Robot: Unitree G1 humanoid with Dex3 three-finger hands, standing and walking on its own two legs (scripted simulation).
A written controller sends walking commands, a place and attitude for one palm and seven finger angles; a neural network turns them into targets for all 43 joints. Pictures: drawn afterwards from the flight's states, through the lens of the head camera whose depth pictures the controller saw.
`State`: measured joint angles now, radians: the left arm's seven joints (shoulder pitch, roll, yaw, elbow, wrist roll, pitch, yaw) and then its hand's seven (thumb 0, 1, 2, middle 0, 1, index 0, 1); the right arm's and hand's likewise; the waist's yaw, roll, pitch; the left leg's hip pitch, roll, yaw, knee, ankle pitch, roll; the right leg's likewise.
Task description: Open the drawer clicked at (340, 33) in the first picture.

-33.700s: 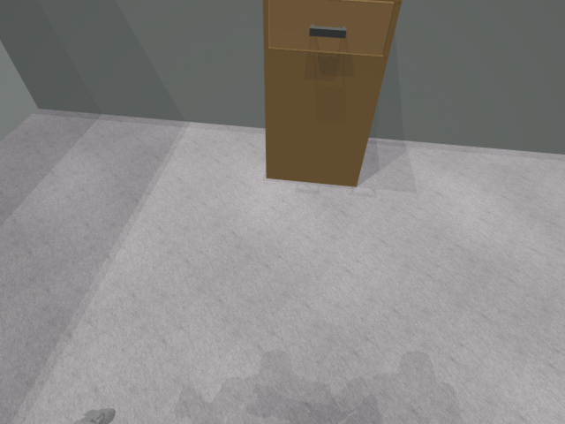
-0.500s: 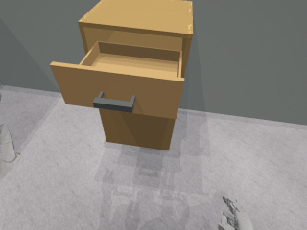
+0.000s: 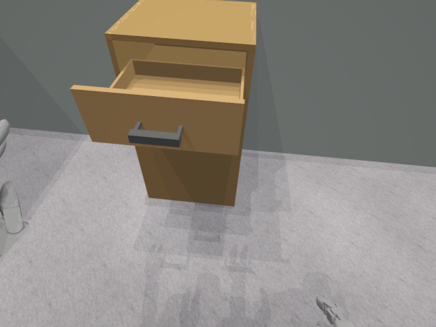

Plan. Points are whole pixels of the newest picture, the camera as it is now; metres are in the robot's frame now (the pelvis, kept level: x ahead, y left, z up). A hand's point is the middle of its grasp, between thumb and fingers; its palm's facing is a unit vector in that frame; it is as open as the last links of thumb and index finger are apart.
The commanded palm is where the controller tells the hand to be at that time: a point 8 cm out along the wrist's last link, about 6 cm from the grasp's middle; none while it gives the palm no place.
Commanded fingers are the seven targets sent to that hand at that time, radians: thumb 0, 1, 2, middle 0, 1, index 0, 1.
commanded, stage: stop stepping back and stand still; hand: left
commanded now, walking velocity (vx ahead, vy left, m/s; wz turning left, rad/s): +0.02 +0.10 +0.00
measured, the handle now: (157, 132) +0.58 +0.19 +0.02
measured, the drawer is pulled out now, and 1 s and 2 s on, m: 0.30 0.30 0.30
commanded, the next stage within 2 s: let the arm hang, fingers relaxed in 0.24 s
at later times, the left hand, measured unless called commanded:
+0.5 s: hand (97, 278) +0.22 +0.24 -0.04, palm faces +0.15 -0.90 -0.40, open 7.4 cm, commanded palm none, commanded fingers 0.00 0.90 0.90 -0.20 -0.30 -0.20 -0.30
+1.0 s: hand out of the picture -0.04 +0.19 -0.17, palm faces +0.07 -0.97 -0.23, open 7.3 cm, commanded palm none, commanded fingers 0.00 0.90 0.90 -0.20 -0.30 -0.20 -0.30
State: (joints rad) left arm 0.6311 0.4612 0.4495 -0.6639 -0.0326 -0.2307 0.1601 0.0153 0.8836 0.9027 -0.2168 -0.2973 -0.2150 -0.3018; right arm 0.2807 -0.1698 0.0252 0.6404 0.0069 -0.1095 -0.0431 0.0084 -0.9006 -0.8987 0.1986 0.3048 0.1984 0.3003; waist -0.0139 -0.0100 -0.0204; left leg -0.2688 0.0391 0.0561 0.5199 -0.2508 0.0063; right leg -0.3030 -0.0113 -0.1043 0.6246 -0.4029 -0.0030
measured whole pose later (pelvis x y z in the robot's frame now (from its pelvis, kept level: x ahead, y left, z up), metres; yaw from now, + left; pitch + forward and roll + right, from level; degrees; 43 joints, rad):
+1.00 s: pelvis +0.00 +0.00 +0.01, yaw +3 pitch -2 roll -1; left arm 0.32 0.20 0.01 1.11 0.01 0.02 0.02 0.00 0.92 0.90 -0.20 -0.29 -0.20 -0.30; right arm 0.25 -0.18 -0.01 1.10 0.00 0.03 -0.03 0.00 -0.91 -0.90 0.20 0.30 0.19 0.30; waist 0.01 0.01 0.08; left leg -0.22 0.00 0.02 0.42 -0.16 0.02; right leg -0.13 0.02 0.00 0.39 -0.23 -0.01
